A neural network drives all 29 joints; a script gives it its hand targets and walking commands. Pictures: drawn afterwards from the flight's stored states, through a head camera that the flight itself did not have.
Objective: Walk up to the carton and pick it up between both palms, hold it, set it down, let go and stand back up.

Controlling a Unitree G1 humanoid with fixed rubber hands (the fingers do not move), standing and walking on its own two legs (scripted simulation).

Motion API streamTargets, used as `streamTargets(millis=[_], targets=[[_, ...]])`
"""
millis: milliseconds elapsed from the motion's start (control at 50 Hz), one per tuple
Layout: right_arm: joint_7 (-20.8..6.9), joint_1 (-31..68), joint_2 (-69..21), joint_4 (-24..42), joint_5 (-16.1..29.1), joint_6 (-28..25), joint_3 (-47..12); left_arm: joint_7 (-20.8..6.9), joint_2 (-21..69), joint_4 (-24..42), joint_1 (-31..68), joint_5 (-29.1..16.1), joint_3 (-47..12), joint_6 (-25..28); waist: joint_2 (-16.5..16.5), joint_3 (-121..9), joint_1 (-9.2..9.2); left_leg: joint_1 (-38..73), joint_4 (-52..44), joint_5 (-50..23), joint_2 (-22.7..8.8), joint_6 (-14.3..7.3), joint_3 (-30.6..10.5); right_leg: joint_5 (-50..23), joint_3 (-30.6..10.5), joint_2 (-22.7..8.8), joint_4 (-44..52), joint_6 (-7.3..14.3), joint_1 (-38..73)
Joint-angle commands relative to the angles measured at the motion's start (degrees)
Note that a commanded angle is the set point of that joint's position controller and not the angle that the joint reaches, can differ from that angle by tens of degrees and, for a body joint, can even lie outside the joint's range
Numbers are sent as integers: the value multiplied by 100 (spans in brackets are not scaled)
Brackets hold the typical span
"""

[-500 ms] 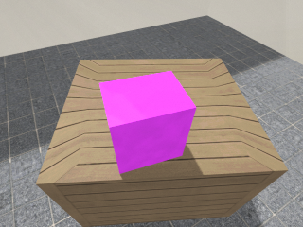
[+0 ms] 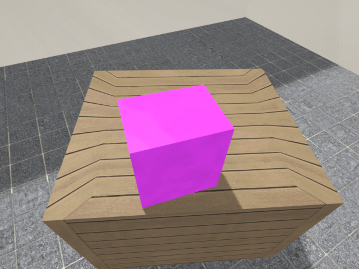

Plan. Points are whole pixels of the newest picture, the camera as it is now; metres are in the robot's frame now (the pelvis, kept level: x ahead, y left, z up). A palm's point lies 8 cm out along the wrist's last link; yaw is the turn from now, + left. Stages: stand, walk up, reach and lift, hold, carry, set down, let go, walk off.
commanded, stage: stand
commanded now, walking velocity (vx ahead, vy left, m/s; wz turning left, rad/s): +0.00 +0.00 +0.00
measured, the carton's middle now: (172, 147) +0.44 +0.02 -0.01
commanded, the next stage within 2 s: none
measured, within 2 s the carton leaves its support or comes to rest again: neither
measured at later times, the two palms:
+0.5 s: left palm out of the picture -0.01 +0.20 -0.15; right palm out of the picture -0.05 -0.21 -0.15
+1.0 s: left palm out of the picture +0.00 +0.21 -0.15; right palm out of the picture -0.03 -0.21 -0.15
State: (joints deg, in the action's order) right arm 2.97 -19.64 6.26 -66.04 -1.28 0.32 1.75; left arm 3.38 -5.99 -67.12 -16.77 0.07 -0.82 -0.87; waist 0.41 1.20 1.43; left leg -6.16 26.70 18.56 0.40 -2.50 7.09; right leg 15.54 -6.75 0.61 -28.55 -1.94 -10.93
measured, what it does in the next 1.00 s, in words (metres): stands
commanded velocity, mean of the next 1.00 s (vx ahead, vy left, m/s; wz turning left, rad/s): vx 0.00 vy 0.00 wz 0.00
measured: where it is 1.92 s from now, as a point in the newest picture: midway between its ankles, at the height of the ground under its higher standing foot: outside the picture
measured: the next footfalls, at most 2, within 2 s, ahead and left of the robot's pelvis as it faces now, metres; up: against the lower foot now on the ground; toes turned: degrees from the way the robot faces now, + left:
none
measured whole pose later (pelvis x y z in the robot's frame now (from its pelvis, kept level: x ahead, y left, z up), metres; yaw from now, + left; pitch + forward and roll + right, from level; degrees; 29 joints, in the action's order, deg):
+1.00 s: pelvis +0.00 +0.00 +0.00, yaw +0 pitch -2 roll +0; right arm 3.2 -17.3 6.6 -66.1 -1.0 0.2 1.8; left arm 3.3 -6.8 -65.0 -15.8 0.3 0.2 -0.6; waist 0.7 1.9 0.5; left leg -5.8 26.6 18.8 0.1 -2.4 7.3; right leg 15.3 -6.6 0.7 -28.1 -1.9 -10.7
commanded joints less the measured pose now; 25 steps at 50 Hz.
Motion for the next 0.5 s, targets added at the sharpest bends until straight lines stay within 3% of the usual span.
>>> streamTargets(millis=[0,40,60,80,100,120,140,160,180,200,220,240,260,280,300,320,340,360,380,400,420,440,460,480], targets=[[32,-369,654,118,61,-69,78,52,-503,202,-109,12,93,78,-258,434,-91,-74,-637,-1990,-646,-88,-664,-1671,-204,-345,267,327,-464],[-10,-689,519,-33,-9,-117,29,24,-495,77,-364,3,114,46,112,480,-87,241,-602,-2629,-799,16,-709,-1687,8,-337,231,288,-524],[-6,-467,550,-53,-17,-129,22,-4,-337,63,-286,24,109,-1,60,517,-247,278,-639,-2230,-756,-97,-775,-1385,-54,-293,332,350,-617],[14,-492,200,19,-20,-65,-22,13,-486,223,-53,52,116,34,-287,544,-49,157,-682,-1892,-728,-71,-691,-1426,-138,-390,445,336,-470],[0,-461,534,28,-9,17,18,-43,-331,146,-249,34,89,-8,-472,587,-143,109,-768,-1165,-600,-47,-611,-1206,-40,-280,418,269,-561],[26,-242,482,15,57,20,31,-72,-440,232,-89,20,102,55,-135,732,-203,45,-806,-1251,-725,-109,-798,-1096,-19,-217,233,285,-818],[1,-567,403,51,62,-13,2,-92,-646,135,-268,16,111,59,366,500,-17,151,-729,-1420,-754,-66,-806,-1251,-72,-214,469,257,-595],[-6,-497,520,8,37,-29,21,-83,-279,-80,-363,32,44,7,304,502,-44,134,-764,-1206,-771,-138,-708,-1173,-21,-229,442,286,-629],[39,-687,500,-49,124,-4,58,-35,-97,116,-288,66,-41,49,-41,771,-132,-156,-741,-1116,-644,-76,-807,-1220,-188,-353,428,288,-577],[131,-681,251,-70,59,33,-29,-52,-490,166,-202,61,79,66,5,523,-89,-55,-786,-684,-720,-93,-700,-1196,-31,-244,379,318,-567],[130,-475,343,10,-29,23,1,-57,-341,150,-169,7,75,88,-35,672,-191,-29,-719,-732,-600,-77,-609,-1176,-154,-240,488,275,-648],[68,-726,385,-88,-28,43,26,-46,-543,192,-52,62,92,66,-121,726,-15,-165,-722,-1088,-592,-35,-658,-1360,-203,-355,392,288,-677],[35,-573,494,36,49,-22,12,28,-413,193,-295,-3,64,41,153,495,-107,-124,-698,-885,-700,-149,-708,-1354,-44,-304,426,249,-572],[-3,-703,363,-64,75,15,69,18,-486,98,-187,24,71,73,212,392,64,173,-636,-901,-629,-79,-568,-1494,-90,-244,490,232,-604],[6,-565,521,-21,-39,-18,43,-5,-670,115,-195,57,185,64,473,621,-111,127,-552,-1155,-692,-114,-619,-1389,-65,-263,441,276,-773],[0,-631,373,31,-8,18,25,-20,-427,205,64,65,66,30,445,652,136,3,-564,-1223,-713,-119,-673,-1633,-182,-375,595,273,-639],[49,-411,409,72,-16,22,105,-41,-133,185,-241,3,7,69,-42,462,-128,-66,-467,-929,-558,-84,-518,-1789,-319,-384,615,285,-477],[31,-344,399,81,85,15,70,-56,-457,186,-162,47,52,112,-167,494,-52,-62,-552,-695,-501,8,-461,-1587,-302,-342,509,341,-574],[-13,-581,610,-9,18,15,160,-19,-456,178,-135,54,71,107,43,516,103,-60,-540,-689,-496,-22,-532,-1566,-184,-352,595,384,-469],[-2,-459,273,63,71,11,96,-92,-399,373,227,9,102,132,42,395,52,-131,-515,-617,-497,-29,-544,-1404,-282,-292,482,366,-503],[18,-531,241,6,27,5,39,-27,-610,354,265,82,161,86,53,641,122,-96,-621,-579,-596,-23,-622,-1318,-282,-327,511,365,-808],[24,-524,202,32,-33,-8,42,7,-437,355,-88,-1,144,47,0,574,-75,-247,-694,-667,-648,-122,-718,-950,-175,-225,446,328,-712],[38,-579,287,0,26,20,61,24,-448,180,-262,49,121,6,-61,578,-46,-357,-808,-336,-715,-138,-849,-980,-135,-214,475,262,-596],[52,-514,279,53,14,13,-14,-47,-530,295,-153,64,132,-9,-463,752,-96,-449,-925,-188,-583,-42,-704,-941,-53,-253,415,267,-708]])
